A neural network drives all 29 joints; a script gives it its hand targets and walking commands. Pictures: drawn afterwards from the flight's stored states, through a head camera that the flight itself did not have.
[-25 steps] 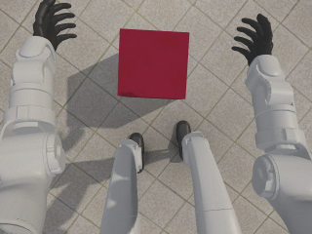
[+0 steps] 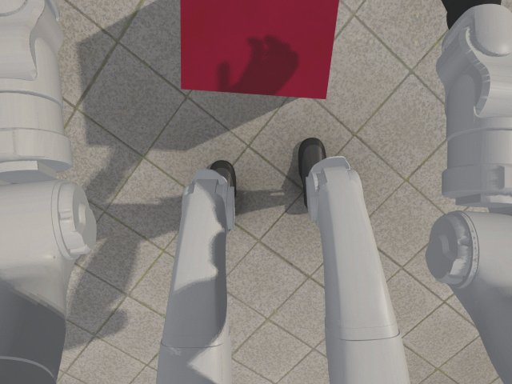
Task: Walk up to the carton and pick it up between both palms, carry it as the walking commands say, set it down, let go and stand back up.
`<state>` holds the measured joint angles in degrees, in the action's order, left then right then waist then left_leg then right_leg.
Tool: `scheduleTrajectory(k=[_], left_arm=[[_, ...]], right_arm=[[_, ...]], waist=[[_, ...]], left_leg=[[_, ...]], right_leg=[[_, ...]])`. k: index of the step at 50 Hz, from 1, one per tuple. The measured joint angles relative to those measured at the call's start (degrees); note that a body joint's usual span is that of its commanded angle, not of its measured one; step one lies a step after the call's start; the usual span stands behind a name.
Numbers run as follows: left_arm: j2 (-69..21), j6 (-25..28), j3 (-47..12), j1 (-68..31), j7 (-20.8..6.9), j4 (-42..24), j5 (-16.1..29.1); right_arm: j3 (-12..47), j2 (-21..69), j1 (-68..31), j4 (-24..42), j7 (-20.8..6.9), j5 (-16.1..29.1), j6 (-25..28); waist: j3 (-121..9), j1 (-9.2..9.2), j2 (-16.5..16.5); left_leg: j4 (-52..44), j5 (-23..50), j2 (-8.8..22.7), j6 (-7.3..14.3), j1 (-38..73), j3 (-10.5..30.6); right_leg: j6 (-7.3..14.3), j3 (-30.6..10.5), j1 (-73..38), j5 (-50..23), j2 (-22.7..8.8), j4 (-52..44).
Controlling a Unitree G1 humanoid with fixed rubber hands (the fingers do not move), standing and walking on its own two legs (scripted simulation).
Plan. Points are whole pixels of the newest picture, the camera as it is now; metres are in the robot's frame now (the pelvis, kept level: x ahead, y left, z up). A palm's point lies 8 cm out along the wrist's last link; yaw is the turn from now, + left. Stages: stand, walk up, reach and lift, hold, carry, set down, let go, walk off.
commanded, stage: reach and lift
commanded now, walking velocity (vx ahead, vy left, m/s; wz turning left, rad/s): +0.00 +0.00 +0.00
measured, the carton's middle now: (257, 29) +0.52 -0.01 -0.48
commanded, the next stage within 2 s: none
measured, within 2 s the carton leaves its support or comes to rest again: neither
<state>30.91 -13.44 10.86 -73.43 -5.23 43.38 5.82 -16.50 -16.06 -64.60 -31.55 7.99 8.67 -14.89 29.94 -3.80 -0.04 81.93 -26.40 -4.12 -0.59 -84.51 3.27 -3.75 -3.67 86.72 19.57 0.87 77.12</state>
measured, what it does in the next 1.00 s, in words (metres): lowers itself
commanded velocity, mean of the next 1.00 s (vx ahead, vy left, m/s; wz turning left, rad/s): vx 0.00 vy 0.00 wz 0.00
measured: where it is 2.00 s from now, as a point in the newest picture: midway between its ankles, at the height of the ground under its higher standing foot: (268, 199)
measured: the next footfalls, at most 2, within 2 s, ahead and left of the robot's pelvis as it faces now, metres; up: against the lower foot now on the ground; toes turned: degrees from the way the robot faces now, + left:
none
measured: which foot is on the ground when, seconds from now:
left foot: down 0.00-1.00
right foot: down 0.00-1.00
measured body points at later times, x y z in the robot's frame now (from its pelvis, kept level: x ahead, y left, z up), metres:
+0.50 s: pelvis -0.03 -0.01 -0.15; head +0.35 -0.02 +0.08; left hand +0.55 +0.20 -0.32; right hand +0.50 -0.23 -0.33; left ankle +0.09 +0.11 -0.57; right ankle +0.13 -0.14 -0.57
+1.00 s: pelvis -0.01 -0.01 -0.24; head +0.36 +0.00 +0.00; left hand +0.55 +0.19 -0.43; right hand +0.48 -0.25 -0.43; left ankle +0.09 +0.11 -0.57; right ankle +0.13 -0.14 -0.57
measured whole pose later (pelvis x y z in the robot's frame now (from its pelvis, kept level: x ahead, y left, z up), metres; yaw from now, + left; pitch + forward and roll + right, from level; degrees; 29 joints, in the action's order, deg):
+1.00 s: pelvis -0.01 -0.01 -0.24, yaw -1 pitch +30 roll -2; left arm 30.5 -5.5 1.6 -80.5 -0.1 60.3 12.0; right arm -6.5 -21.9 -71.4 -52.9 9.2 19.6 -6.8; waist 30.0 -3.4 -2.1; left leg 130.3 -37.5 -2.7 -0.8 -122.6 2.1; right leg -4.8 -2.4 125.9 27.9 2.5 123.9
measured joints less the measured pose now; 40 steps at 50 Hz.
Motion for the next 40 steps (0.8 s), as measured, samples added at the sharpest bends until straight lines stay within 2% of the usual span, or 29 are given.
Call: scheduleTrajectory(k=[7, 11, 20, 23, 25, 34, 40], left_arm=[[1.78, -1.93, -3.85, -8.47, 2.02, 5.73, 2.01], [3.05, -1.98, -5.30, -11.15, 2.33, 8.63, 3.96], [3.15, -2.70, -7.15, -10.34, 3.91, 8.11, 5.17], [3.14, -1.29, -7.26, -9.89, 3.70, 9.88, 5.17], [3.05, -0.63, -7.34, -8.59, 3.65, 8.86, 5.25], [1.89, 3.34, -7.83, -6.15, 3.59, 9.79, 4.56], [0.90, 5.78, -8.71, -5.88, 4.01, 12.30, 4.58]], right_arm=[[0.14, -2.85, -7.41, -7.26, 0.71, 2.21, -1.35], [1.45, -2.92, -9.93, -8.45, 1.74, 3.05, -1.93], [4.16, -3.33, -11.03, -8.53, 3.45, 5.00, -3.06], [4.92, -2.81, -11.13, -10.24, 3.89, 5.10, -2.05], [4.85, -2.05, -10.50, -9.95, 4.16, 4.90, -1.19], [5.51, -0.76, -7.77, -12.43, 3.44, 3.50, 2.98], [6.54, -2.84, -6.95, -15.85, 2.54, 5.72, 5.58]], waist=[[0.05, 0.63, 1.08], [0.09, 0.21, 1.09], [0.17, 0.49, 0.47], [0.12, 0.55, 0.10], [0.16, 0.52, -0.04], [0.11, 0.73, -0.93], [0.05, 0.89, -1.35]], left_leg=[[9.98, -0.83, -0.04, 0.03, -10.16, -0.29], [15.77, -1.60, -0.06, -0.07, -15.45, -0.65], [26.47, -4.13, 0.33, -0.54, -23.86, -1.28], [29.24, -5.25, 0.42, -0.83, -25.67, -1.15], [30.99, -6.06, 0.39, -1.03, -26.71, -1.05], [38.36, -9.37, 0.49, -1.44, -30.83, -0.76], [42.45, -10.60, 1.02, -1.06, -33.42, -0.92]], right_leg=[[-0.62, 0.00, 9.86, 0.21, 0.55, 9.03], [-0.88, -0.16, 15.24, 0.73, 0.84, 14.68], [-0.78, -0.27, 24.44, 2.57, 1.54, 25.60], [-0.48, 0.02, 26.51, 3.49, 1.61, 28.47], [-0.31, 0.21, 27.70, 4.28, 1.56, 30.32], [-0.10, 0.77, 32.31, 7.11, 1.71, 37.69], [-0.64, 0.80, 35.03, 7.77, 2.26, 41.30]])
